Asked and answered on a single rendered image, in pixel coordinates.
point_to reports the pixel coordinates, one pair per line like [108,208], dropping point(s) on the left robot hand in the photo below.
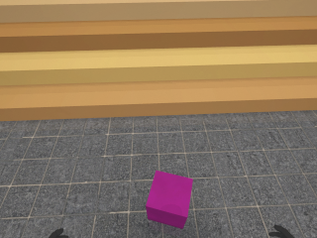
[57,233]

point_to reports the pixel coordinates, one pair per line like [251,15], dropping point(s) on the right robot hand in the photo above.
[282,232]

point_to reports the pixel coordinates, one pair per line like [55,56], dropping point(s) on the carton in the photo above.
[169,199]

